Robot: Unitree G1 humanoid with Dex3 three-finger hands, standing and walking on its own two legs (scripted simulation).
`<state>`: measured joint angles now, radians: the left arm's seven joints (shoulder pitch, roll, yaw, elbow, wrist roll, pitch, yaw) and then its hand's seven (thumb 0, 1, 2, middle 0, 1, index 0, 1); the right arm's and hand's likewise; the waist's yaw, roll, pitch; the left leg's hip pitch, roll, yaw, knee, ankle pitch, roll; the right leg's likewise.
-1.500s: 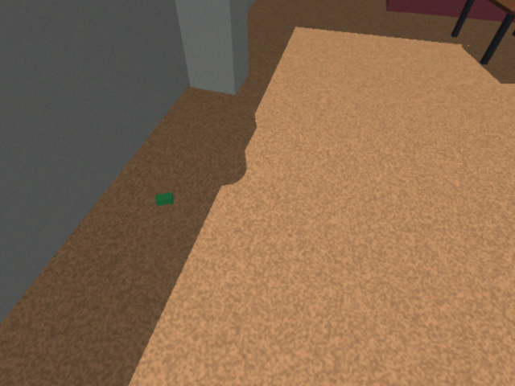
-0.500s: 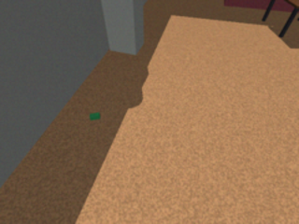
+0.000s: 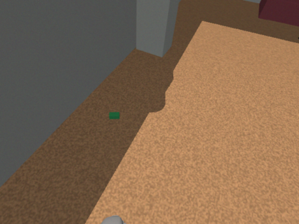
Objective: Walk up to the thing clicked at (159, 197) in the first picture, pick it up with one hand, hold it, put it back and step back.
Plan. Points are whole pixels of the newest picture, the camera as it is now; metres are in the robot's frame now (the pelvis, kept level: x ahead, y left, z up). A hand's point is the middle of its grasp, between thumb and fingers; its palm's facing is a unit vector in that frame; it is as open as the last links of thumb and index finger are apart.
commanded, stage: walk up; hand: left
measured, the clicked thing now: (114, 115) +1.02 +0.29 -0.73
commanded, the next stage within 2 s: none
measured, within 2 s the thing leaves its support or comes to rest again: neither
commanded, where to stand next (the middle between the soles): +0.64 +0.01 m, yaw +7 degrees
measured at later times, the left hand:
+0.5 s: hand (69, 171) +0.28 +0.27 -0.10, palm faces +0.08 -0.91 -0.40, open 7.4 cm
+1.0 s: hand (78, 147) +0.39 +0.28 -0.14, palm faces +0.10 -0.95 -0.31, open 7.4 cm
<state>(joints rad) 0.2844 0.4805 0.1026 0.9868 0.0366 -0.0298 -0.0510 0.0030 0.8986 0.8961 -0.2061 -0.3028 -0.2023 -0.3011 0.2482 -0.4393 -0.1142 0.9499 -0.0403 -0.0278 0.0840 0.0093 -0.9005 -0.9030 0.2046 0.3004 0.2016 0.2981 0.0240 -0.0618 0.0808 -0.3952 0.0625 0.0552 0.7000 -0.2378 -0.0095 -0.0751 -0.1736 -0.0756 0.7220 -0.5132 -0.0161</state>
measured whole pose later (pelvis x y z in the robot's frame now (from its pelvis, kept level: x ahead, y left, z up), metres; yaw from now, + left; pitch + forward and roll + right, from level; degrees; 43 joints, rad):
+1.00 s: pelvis +0.41 +0.02 +0.01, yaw +8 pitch -3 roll -1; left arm 0.37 0.42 0.04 0.85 0.00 -0.02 -0.04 0.00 0.90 0.90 -0.20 -0.30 -0.20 -0.30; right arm 0.24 -0.37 -0.04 0.78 -0.01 -0.08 0.04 0.01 -0.90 -0.90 0.21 0.30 0.20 0.30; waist 0.02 -0.06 0.11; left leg -0.33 0.02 0.07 0.62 -0.23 0.04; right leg -0.34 -0.01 0.01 1.12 -0.46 -0.06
